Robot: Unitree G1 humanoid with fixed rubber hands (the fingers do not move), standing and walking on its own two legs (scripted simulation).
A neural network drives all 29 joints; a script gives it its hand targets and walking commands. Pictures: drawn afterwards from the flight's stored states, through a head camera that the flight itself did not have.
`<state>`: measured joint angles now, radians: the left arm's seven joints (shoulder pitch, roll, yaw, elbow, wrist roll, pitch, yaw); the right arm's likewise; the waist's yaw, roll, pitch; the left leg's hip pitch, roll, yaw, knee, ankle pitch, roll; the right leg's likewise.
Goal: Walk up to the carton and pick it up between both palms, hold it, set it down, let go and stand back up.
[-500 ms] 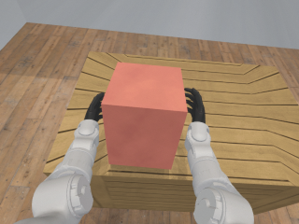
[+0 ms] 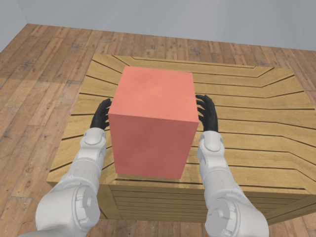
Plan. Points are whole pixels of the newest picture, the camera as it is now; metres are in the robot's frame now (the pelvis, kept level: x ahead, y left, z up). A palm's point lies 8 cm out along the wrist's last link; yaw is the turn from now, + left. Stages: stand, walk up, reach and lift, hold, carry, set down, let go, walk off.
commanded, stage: set down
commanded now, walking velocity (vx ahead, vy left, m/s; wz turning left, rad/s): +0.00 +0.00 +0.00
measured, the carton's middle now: (153, 123) +0.45 +0.00 -0.01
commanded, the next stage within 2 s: none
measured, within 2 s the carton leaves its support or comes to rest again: rests again in 0.92 s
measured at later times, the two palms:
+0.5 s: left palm (97, 127) +0.41 +0.15 +0.02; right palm (207, 125) +0.39 -0.14 +0.06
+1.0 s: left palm (94, 125) +0.42 +0.17 +0.01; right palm (202, 147) +0.37 -0.14 -0.01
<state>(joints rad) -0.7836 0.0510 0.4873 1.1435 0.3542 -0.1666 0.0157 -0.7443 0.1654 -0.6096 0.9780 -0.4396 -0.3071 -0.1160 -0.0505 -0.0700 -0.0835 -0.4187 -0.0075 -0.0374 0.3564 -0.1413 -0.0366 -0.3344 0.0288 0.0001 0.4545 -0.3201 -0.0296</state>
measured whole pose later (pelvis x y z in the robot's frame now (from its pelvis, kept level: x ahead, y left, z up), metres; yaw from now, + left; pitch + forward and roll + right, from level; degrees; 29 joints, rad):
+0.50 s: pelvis +0.00 +0.01 +0.00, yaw +0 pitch +11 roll +2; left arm -0.79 0.05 0.53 1.14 0.35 -0.19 -0.04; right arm -0.74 0.18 -0.61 0.92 -0.45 -0.28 -0.13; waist -0.06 -0.07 -0.06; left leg -0.42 -0.02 -0.04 0.36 -0.14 -0.03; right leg -0.33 0.02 0.00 0.45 -0.31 -0.03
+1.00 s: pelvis -0.01 +0.00 +0.00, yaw +0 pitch +15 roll +1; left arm -0.88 0.11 0.55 1.22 0.29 -0.23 0.02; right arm -0.74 0.14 -0.58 1.14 -0.29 -0.27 -0.14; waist -0.06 -0.07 -0.06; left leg -0.51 0.01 -0.04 0.39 -0.14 -0.03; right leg -0.41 0.04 0.00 0.45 -0.30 -0.03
